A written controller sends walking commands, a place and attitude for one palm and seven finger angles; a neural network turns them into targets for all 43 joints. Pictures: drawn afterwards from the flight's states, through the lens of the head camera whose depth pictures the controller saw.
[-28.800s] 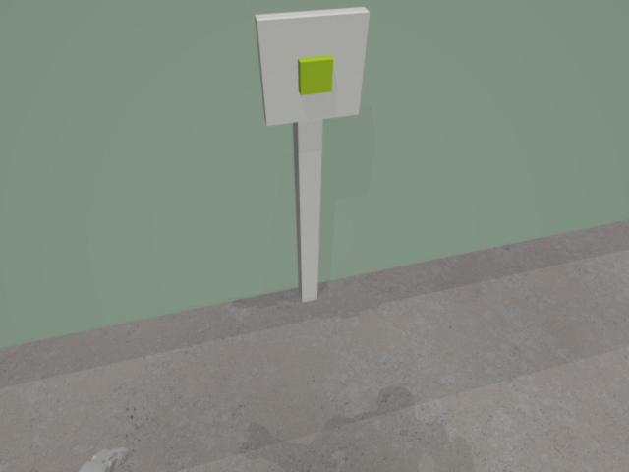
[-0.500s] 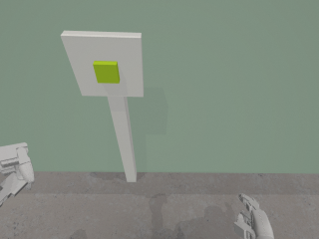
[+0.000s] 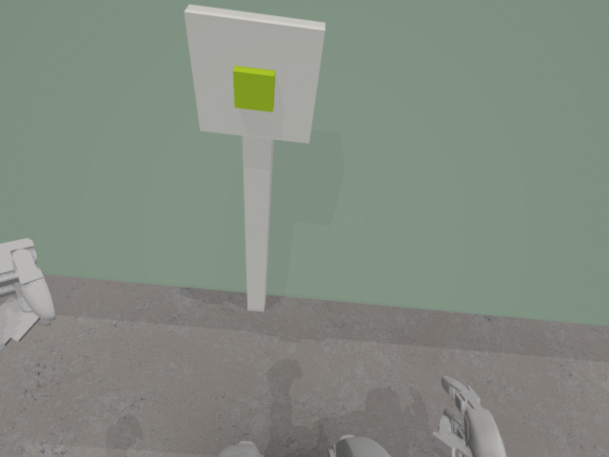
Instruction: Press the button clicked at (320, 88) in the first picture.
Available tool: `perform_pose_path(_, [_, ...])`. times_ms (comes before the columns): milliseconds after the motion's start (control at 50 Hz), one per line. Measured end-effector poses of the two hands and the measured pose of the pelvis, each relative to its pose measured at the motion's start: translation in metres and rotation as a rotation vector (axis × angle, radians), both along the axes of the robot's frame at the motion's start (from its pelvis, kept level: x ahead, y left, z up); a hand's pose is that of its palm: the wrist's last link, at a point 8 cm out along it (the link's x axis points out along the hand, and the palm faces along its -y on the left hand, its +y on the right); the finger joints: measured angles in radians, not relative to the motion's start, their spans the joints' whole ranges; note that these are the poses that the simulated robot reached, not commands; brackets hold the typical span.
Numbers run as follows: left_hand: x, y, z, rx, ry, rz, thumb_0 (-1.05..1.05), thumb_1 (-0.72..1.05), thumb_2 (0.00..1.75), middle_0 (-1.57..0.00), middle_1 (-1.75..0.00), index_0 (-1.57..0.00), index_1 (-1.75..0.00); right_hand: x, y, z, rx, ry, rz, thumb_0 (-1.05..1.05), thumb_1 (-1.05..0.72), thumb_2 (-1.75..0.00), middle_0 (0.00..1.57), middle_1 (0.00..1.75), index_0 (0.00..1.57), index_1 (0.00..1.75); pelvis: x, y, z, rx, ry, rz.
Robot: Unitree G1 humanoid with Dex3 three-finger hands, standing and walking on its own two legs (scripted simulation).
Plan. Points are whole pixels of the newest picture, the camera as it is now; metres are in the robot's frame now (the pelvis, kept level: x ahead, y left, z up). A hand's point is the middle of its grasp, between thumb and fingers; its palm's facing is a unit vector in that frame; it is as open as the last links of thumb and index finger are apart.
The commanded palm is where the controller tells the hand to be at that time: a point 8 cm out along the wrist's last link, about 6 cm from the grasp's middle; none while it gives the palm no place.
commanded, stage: stop stepping back and stand still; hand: left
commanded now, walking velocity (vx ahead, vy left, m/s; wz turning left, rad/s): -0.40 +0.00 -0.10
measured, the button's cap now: (254, 88) +0.65 +0.13 +0.13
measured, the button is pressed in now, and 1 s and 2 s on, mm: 0 0 0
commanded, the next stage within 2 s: let the arm hang, fingers relaxed in 0.88 s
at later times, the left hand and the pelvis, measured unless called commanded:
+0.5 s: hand (10, 411) +0.13 +0.24 +0.17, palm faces +0.37 -0.86 -0.35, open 3.1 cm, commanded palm +0.08 +0.26 +0.19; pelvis -0.08 +0.00 +0.00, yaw -6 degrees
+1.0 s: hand out of the picture +0.11 +0.24 +0.15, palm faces +0.33 -0.86 -0.40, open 3.1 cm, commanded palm none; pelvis -0.11 +0.01 +0.01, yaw -5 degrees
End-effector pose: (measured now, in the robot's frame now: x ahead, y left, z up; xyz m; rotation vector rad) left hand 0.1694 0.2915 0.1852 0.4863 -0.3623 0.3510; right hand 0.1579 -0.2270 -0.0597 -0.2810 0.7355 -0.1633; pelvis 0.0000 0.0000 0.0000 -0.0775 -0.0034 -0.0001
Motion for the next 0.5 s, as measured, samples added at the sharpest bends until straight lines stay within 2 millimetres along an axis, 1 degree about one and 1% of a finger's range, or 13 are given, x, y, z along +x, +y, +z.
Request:
perform_pose_path(60, [-0.009, -0.004, 0.01, -0.003, -0.009, -0.047, 0.02, 0.89, 0.9, -1.3, -1.5, -1.31, -1.5, -0.017, 0.008, 0.009, 0.022, -0.006, -0.006, 0.01, -0.9, -0.89, 0.2, 0.3, 0.21, 0.3, -0.011, 0.002, 0.007, -0.02, 0.022, -0.039])
perform_pose_path(120, [-0.018, -0.017, 0.02, -0.019, -0.034, -0.12, 0.02, 0.89, 0.9, -1.3, -1.5, -1.3, -1.5, -0.034, 0.01, 0.016, 0.031, -0.015, -0.01, 0.01, -0.9, -0.89, 0.2, 0.3, 0.21, 0.3, -0.024, 0.002, 0.013, -0.028, 0.044, -0.067])
perform_pose_path(180, [-0.028, -0.029, 0.025, -0.018, -0.035, -0.176, 0.02, 0.89, 0.9, -1.3, -1.5, -1.3, -1.5, -0.051, 0.009, 0.019, 0.039, -0.03, -0.017, 0.01, -0.9, -0.89, 0.2, 0.3, 0.21, 0.3, -0.039, -0.001, 0.015, -0.025, 0.062, -0.073])
perform_pose_path(240, [-0.041, -0.036, 0.026, 0.03, 0.011, -0.191, 0.02, 0.89, 0.9, -1.3, -1.5, -1.3, -1.5, -0.068, 0.003, 0.017, 0.055, -0.046, -0.027, 0.01, -0.9, -0.89, 0.2, 0.3, 0.21, 0.3, -0.056, -0.007, 0.014, 0.006, 0.073, -0.071])
perform_pose_path(280, [-0.054, -0.042, 0.022, 0.092, 0.045, -0.198, 0.02, 0.89, 0.9, -1.3, -1.5, -1.3, -1.5, -0.079, -0.005, 0.009, 0.062, -0.058, -0.031, 0.01, -0.9, -0.89, 0.2, 0.3, 0.21, 0.3, -0.071, -0.011, 0.004, 0.061, 0.072, -0.099])
perform_pose_path(300, [-0.061, -0.044, 0.021, 0.096, 0.067, -0.203, 0.02, 0.89, 0.9, -1.3, -1.5, -1.3, -1.5, -0.087, -0.009, 0.004, 0.059, -0.046, -0.038, 0.01, -0.9, -0.89, 0.2, 0.3, 0.21, 0.3, -0.077, -0.01, 0.003, 0.05, 0.06, -0.105])
perform_pose_path(340, [-0.073, -0.043, 0.022, 0.095, 0.094, -0.196, 0.02, 0.88, 0.9, -1.3, -1.5, -1.3, -1.5, -0.104, -0.017, -0.004, 0.054, -0.003, -0.064, 0.01, -0.9, -0.89, 0.2, 0.3, 0.21, 0.3, -0.081, -0.008, 0.004, 0.043, 0.04, -0.118])
perform_pose_path(400, [-0.086, -0.035, 0.022, 0.072, 0.076, -0.147, 0.02, 0.88, 0.9, -1.31, -1.5, -1.31, -1.5, -0.129, -0.028, -0.009, 0.049, 0.034, -0.129, 0.01, -0.9, -0.89, 0.2, 0.3, 0.21, 0.3, -0.076, -0.008, 0.005, 0.062, 0.028, -0.135])
perform_pose_path(440, [-0.087, -0.027, 0.016, 0.034, 0.046, -0.101, 0.01, 0.88, 0.9, -1.31, -1.5, -1.31, -1.5, -0.141, -0.035, -0.012, 0.027, 0.044, -0.158, 0.01, -0.9, -0.89, 0.2, 0.3, 0.21, 0.3, -0.073, -0.006, 0.003, 0.064, 0.02, -0.125])
perform_pose_path(500, [-0.08, -0.015, -0.002, -0.049, 0.024, -0.039, 0.01, 0.88, 0.9, -1.31, -1.5, -1.31, -1.5, -0.151, -0.041, -0.017, -0.008, 0.06, -0.179, 0.01, -0.9, -0.89, 0.2, 0.3, 0.21, 0.3, -0.075, -0.001, -0.001, 0.079, 0.0, -0.101])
